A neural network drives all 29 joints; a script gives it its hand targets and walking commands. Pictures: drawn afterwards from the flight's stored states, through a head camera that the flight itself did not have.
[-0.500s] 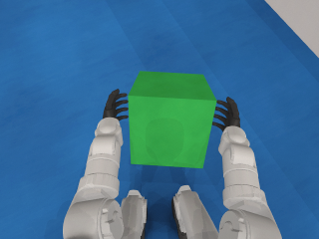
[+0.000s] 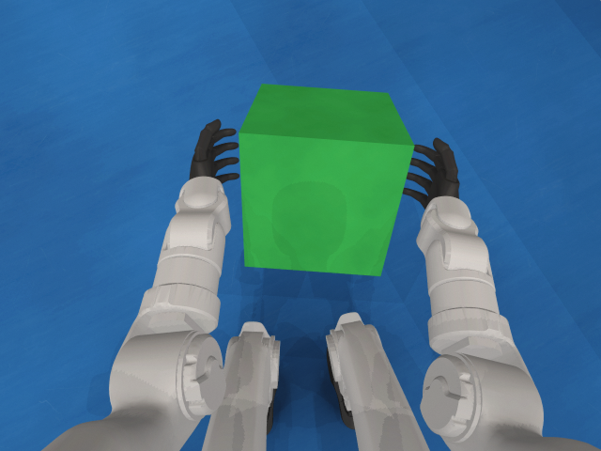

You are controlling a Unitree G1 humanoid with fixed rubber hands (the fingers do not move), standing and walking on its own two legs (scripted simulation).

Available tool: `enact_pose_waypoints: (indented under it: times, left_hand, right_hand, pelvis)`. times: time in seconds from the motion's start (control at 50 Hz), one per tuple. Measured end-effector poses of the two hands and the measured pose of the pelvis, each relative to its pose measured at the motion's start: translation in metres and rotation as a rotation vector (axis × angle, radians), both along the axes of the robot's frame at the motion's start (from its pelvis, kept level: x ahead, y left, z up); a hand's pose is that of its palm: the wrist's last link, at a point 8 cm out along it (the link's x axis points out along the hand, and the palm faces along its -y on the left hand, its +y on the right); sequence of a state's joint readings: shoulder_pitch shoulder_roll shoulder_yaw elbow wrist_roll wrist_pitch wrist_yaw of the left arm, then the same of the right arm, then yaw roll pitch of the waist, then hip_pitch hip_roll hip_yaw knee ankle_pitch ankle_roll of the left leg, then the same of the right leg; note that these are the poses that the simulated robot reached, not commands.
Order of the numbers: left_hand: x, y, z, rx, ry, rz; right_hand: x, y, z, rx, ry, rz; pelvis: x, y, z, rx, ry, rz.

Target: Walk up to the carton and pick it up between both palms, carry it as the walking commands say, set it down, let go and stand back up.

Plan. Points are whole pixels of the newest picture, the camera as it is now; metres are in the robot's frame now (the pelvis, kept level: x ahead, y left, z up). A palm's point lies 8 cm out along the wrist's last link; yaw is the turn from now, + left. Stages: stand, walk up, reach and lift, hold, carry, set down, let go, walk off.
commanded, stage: set down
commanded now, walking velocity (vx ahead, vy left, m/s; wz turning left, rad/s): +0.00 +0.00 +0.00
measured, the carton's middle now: (319, 176) +0.51 -0.06 -0.22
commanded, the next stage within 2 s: none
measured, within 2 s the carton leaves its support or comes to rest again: neither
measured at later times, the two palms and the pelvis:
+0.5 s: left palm (221, 185) +0.49 +0.10 -0.17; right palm (417, 201) +0.44 -0.20 -0.17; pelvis -0.02 +0.00 -0.07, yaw +0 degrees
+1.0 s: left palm (231, 187) +0.52 +0.10 -0.25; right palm (400, 202) +0.47 -0.20 -0.25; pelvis -0.03 +0.00 -0.13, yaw +0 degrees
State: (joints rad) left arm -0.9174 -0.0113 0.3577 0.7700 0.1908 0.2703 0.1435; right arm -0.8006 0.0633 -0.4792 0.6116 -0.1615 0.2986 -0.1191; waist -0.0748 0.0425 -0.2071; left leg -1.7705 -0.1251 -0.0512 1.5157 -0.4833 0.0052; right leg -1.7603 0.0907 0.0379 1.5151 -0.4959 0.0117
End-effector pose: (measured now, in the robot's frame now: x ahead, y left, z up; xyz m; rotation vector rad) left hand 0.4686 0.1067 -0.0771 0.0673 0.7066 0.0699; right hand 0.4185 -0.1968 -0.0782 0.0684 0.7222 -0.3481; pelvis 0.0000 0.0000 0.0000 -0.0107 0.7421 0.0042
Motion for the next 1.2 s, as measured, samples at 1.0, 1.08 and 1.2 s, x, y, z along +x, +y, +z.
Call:
enact_pose_waypoints:
  times: [1.0, 1.08, 1.2]
  left_hand:
    - [0.051, -0.005, -0.178, 0.033, 0.027, -0.024]
    - [0.058, -0.008, -0.184, 0.018, 0.004, -0.028]
    - [0.071, -0.010, -0.187, -0.002, -0.013, -0.050]
  right_hand:
    - [0.049, -0.007, -0.177, -0.017, 0.029, 0.047]
    - [0.054, -0.012, -0.184, -0.018, 0.009, 0.038]
    - [0.067, -0.012, -0.187, -0.003, -0.023, 0.062]
  pelvis:
    - [-0.026, -0.003, -0.132, -0.004, 0.053, -0.004]
    - [-0.026, -0.003, -0.140, -0.004, 0.049, -0.005]
    - [-0.028, -0.002, -0.150, -0.007, 0.037, -0.009]
